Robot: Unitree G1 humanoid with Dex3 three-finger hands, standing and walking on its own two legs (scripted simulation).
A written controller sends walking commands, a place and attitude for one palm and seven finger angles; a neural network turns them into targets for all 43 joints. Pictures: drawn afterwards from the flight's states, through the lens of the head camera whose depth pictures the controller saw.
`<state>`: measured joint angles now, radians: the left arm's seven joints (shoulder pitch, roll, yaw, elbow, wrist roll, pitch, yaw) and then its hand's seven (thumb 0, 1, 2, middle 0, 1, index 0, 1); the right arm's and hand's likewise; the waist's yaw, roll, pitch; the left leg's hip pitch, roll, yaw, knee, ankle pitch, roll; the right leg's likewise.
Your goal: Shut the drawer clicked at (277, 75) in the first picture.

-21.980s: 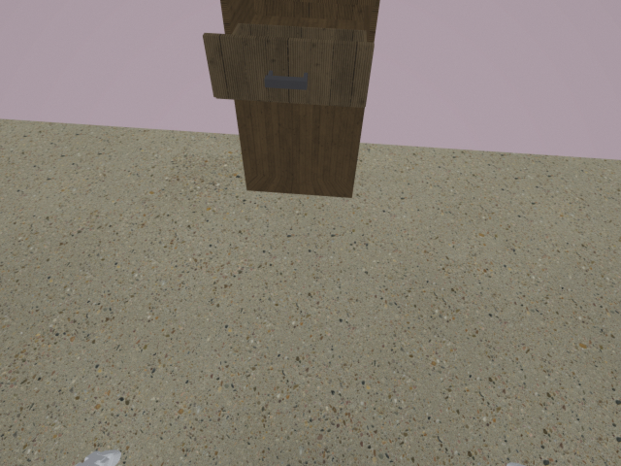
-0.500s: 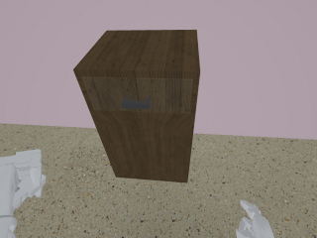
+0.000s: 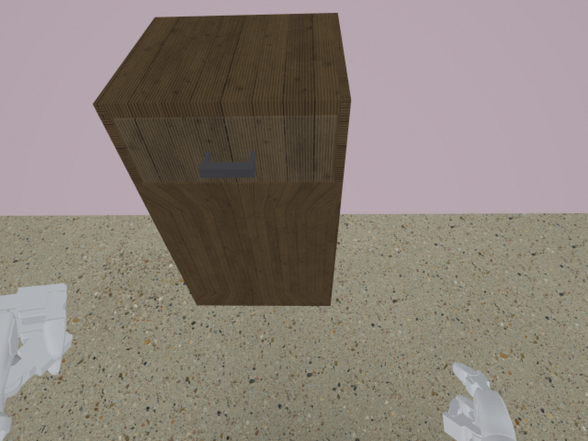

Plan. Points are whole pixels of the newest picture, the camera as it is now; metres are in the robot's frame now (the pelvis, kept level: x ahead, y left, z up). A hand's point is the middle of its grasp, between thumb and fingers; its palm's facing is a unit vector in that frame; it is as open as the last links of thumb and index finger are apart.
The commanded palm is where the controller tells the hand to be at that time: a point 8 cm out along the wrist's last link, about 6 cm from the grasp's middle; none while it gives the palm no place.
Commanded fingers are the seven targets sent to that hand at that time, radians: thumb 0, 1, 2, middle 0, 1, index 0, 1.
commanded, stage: step back with the hand held close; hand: left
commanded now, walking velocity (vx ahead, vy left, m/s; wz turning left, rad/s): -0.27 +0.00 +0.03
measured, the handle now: (228, 162) +0.66 +0.19 -0.03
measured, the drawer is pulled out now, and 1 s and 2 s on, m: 0.00 0.00 0.00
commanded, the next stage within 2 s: stop stepping back and stand still in 1.16 s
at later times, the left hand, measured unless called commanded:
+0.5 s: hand out of the picture +0.11 +0.26 +0.15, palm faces +0.36 -0.79 -0.49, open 3.3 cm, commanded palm +0.05 +0.30 +0.17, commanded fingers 0.00 0.90 0.90 -1.40 -1.60 -1.40 -1.60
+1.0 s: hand out of the picture +0.07 +0.27 +0.16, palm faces +0.39 -0.79 -0.47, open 3.2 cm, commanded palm -0.01 +0.31 +0.17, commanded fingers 0.00 0.90 0.90 -1.40 -1.60 -1.40 -1.60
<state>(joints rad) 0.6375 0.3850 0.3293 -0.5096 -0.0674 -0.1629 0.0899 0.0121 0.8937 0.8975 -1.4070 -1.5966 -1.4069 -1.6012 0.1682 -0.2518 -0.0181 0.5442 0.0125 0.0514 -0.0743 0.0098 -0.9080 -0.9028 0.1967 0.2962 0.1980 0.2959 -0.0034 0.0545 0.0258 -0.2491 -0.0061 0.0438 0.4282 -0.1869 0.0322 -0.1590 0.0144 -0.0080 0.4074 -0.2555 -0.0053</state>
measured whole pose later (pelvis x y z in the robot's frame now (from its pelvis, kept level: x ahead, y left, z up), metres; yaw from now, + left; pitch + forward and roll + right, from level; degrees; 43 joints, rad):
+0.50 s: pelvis -0.07 +0.01 -0.01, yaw +2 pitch +0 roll -3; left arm 0.63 0.39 0.38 -0.58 -0.03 -0.26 0.14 0.01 0.89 0.90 -1.41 -1.60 -1.41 -1.60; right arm 0.20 -0.23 0.00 0.55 0.00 -0.04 -0.08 0.01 -0.91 -0.90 0.20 0.30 0.20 0.30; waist 0.00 0.04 0.06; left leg -0.41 0.00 0.01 0.53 -0.14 0.06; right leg -0.30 0.02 -0.04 0.49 -0.19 0.00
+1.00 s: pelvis -0.12 +0.02 -0.01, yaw +4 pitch +1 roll -3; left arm 0.57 0.43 0.42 -0.59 -0.01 -0.27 0.14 0.01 0.89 0.90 -1.41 -1.60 -1.41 -1.60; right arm 0.18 -0.19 -0.02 0.60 -0.02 -0.06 -0.07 0.01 -0.91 -0.90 0.20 0.30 0.20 0.30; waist -0.03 -0.01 0.04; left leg -0.45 0.00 -0.03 0.58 -0.15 0.06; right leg -0.42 0.10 0.05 0.83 -0.35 0.01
